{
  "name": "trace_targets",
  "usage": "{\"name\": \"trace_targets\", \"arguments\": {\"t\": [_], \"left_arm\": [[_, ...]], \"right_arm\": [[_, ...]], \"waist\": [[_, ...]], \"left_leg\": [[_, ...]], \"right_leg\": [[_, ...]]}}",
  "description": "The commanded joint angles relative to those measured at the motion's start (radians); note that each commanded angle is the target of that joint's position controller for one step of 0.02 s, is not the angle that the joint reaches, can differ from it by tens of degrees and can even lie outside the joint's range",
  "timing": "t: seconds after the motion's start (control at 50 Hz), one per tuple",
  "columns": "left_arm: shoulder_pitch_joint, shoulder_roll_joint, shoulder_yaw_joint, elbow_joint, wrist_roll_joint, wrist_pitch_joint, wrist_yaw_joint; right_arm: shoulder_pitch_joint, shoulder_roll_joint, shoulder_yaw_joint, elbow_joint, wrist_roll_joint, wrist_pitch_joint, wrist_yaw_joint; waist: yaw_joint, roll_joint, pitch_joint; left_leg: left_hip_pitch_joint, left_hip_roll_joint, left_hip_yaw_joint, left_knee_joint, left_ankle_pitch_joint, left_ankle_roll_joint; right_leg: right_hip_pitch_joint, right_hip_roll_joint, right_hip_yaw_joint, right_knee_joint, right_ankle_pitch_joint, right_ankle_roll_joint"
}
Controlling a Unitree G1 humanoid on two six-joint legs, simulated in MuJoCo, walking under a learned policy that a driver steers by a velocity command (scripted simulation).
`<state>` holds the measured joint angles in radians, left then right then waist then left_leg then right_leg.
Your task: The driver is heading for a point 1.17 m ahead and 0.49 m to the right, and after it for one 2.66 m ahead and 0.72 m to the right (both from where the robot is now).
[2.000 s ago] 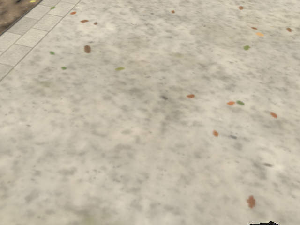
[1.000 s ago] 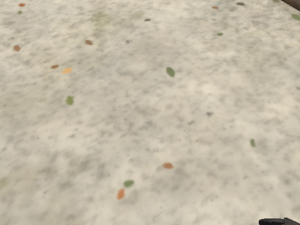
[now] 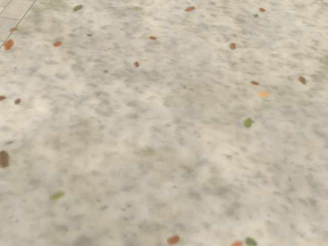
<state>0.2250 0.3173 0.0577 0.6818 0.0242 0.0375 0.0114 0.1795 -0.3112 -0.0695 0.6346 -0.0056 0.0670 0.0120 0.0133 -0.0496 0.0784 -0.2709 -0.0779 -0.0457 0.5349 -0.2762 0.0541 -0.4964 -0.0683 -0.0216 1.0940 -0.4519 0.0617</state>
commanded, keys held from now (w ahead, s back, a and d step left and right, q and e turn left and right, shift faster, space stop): e+shift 0.90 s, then shift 0.10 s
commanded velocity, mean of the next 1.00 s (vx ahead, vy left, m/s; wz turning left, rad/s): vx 0.00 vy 0.00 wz -0.59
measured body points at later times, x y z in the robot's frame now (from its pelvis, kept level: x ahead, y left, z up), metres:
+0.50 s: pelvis +0.01 -0.01 +0.01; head +0.04 -0.05 +0.46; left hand +0.15 +0.26 -0.09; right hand +0.10 -0.31 -0.11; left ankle +0.04 +0.13 -0.68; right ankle +0.01 -0.09 -0.73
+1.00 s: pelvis +0.03 +0.02 +0.01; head +0.07 +0.01 +0.46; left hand +0.32 +0.15 -0.11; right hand -0.05 -0.27 -0.08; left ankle +0.09 +0.10 -0.73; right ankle -0.07 -0.06 -0.67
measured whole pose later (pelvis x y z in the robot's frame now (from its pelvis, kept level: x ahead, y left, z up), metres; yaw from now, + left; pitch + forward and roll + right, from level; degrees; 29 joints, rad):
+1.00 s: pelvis +0.03 +0.02 +0.01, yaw -42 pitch +0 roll -1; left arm 0.18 0.34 0.09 0.69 0.01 0.09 -0.06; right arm 0.20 -0.28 -0.02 0.67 -0.03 0.01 -0.03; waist -0.01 -0.03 0.08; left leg -0.19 0.03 0.12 0.42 -0.23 0.03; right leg -0.46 0.02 0.04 1.01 -0.43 0.06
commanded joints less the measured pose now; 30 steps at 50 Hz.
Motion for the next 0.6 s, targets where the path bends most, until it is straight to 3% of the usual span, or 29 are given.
{"name": "trace_targets", "arguments": {"t": [0.02,0.06,0.1,0.12,0.18,0.22,0.26,0.28,0.3,0.32,0.34,0.36,0.4,0.44,0.48,0.6], "left_arm": [[0.036,0.092,0.019,-0.039,0.000,-0.004,-0.005],[0.048,0.057,0.004,-0.020,-0.012,0.004,-0.010],[0.041,0.014,-0.016,-0.003,-0.013,0.011,-0.014],[0.034,0.012,-0.018,0.003,-0.014,0.015,-0.016],[0.014,0.071,0.002,-0.010,-0.020,0.017,-0.021],[0.033,0.059,0.002,-0.011,-0.020,0.007,-0.025],[0.063,0.043,-0.002,-0.008,-0.016,-0.009,-0.025],[0.077,0.093,0.010,-0.012,-0.004,-0.020,-0.023],[0.098,0.217,0.043,-0.025,-0.011,-0.031,-0.021],[0.201,0.242,0.060,0.009,-0.017,-0.031,-0.026],[0.190,0.204,0.059,0.014,-0.021,-0.027,-0.023],[0.121,0.165,0.054,0.003,-0.026,-0.019,-0.017],[0.026,0.122,0.047,-0.026,-0.028,-0.004,-0.008],[0.048,0.124,0.054,-0.028,-0.029,0.002,-0.012],[0.082,0.144,0.068,-0.023,-0.027,0.006,-0.013],[0.055,0.183,0.090,-0.043,-0.009,0.016,-0.024]], "right_arm": [[-0.023,-0.117,-0.025,-0.051,-0.001,-0.014,-0.013],[-0.007,-0.092,-0.010,-0.028,-0.006,-0.024,-0.014],[-0.018,-0.039,0.018,-0.006,-0.017,-0.035,-0.020],[-0.012,-0.038,0.024,0.007,-0.025,-0.039,-0.021],[0.010,-0.127,0.002,0.036,-0.028,-0.033,-0.029],[0.000,-0.137,-0.003,0.042,-0.017,-0.025,-0.038],[-0.019,-0.134,-0.006,0.046,-0.008,-0.025,-0.047],[-0.013,-0.118,-0.006,0.038,-0.010,-0.028,-0.050],[-0.025,-0.074,0.004,-0.009,-0.018,-0.025,-0.049],[-0.071,-0.055,0.015,-0.024,-0.022,-0.020,-0.056],[-0.059,-0.062,0.014,-0.013,-0.022,-0.019,-0.053],[-0.065,-0.064,0.012,0.000,-0.017,-0.022,-0.047],[-0.071,-0.074,0.008,0.003,-0.020,-0.027,-0.038],[-0.064,-0.056,0.014,0.008,-0.020,-0.025,-0.027],[-0.089,-0.046,0.021,-0.005,-0.014,-0.025,-0.026],[-0.096,-0.077,0.023,-0.021,-0.007,-0.044,-0.039]], "waist": [[-0.005,0.168,-0.157],[-0.013,0.156,-0.159],[-0.021,0.166,-0.144],[-0.032,0.182,-0.130],[-0.042,0.182,-0.076],[-0.023,0.153,-0.063],[0.010,0.117,-0.061],[0.008,0.006,-0.065],[-0.015,-0.173,-0.050],[0.047,-0.224,-0.076],[0.025,-0.119,-0.070],[0.002,-0.058,-0.047],[-0.020,-0.057,-0.066],[-0.007,-0.039,-0.116],[0.017,-0.036,-0.125],[0.032,-0.086,-0.132]], "left_leg": [[0.149,0.235,-0.180,-0.158,0.649,0.159],[0.150,0.243,-0.155,-0.177,0.609,0.156],[0.105,0.240,-0.116,-0.203,0.483,0.133],[0.080,0.245,-0.106,-0.211,0.424,0.130],[0.074,0.298,-0.134,-0.172,0.398,0.150],[0.092,0.321,-0.136,-0.127,0.429,0.146],[0.070,0.291,-0.096,-0.044,0.365,0.094],[0.013,0.213,-0.034,0.095,0.217,0.039],[-0.200,0.015,0.093,0.305,-0.146,-0.044],[-0.287,-0.039,0.019,0.470,-0.404,-0.052],[-0.306,-0.002,-0.035,0.562,-0.347,-0.055],[-0.307,0.028,-0.045,0.569,-0.251,-0.059],[-0.288,0.044,-0.032,0.510,-0.139,-0.079],[-0.271,0.029,-0.017,0.458,-0.114,-0.101],[-0.281,0.024,-0.022,0.381,-0.111,-0.111],[-0.182,-0.009,-0.048,0.206,-0.107,-0.091]], "right_leg": [[-0.035,0.020,0.012,-0.002,0.066,-0.004],[0.015,0.020,0.002,-0.100,0.075,-0.018],[0.127,0.013,0.006,-0.260,0.104,-0.040],[0.179,0.025,0.002,-0.315,0.107,-0.050],[0.175,0.071,-0.011,-0.344,0.047,-0.080],[0.182,0.077,-0.024,-0.401,0.042,-0.099],[0.257,0.080,0.004,-0.581,0.175,-0.124],[0.301,-0.002,0.186,-0.693,0.326,-0.158],[0.377,-0.228,0.549,-0.746,0.674,-0.268],[0.390,-0.303,0.685,-0.797,0.781,-0.398],[0.396,-0.254,0.610,-0.785,0.679,-0.404],[0.361,-0.182,0.515,-0.780,0.565,-0.362],[0.355,-0.078,0.422,-0.772,0.522,-0.290],[0.387,-0.043,0.407,-0.753,0.537,-0.278],[0.407,-0.040,0.445,-0.747,0.478,-0.281],[0.340,-0.019,0.583,-0.732,0.406,-0.262]]}}
Velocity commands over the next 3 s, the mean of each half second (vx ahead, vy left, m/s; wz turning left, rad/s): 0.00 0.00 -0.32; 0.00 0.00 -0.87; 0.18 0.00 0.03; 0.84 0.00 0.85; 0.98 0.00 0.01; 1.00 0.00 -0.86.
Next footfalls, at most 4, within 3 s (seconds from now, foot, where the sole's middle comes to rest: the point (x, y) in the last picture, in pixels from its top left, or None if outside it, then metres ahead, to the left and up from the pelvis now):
0.28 right None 0.05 -0.10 -0.77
0.72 left None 0.12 0.08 -0.77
1.14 right None -0.03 -0.08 -0.77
1.82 left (173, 244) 0.44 -0.04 -0.77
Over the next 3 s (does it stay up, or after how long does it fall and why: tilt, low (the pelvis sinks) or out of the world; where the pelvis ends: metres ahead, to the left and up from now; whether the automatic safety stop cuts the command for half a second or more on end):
stays up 1.32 -0.22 0.00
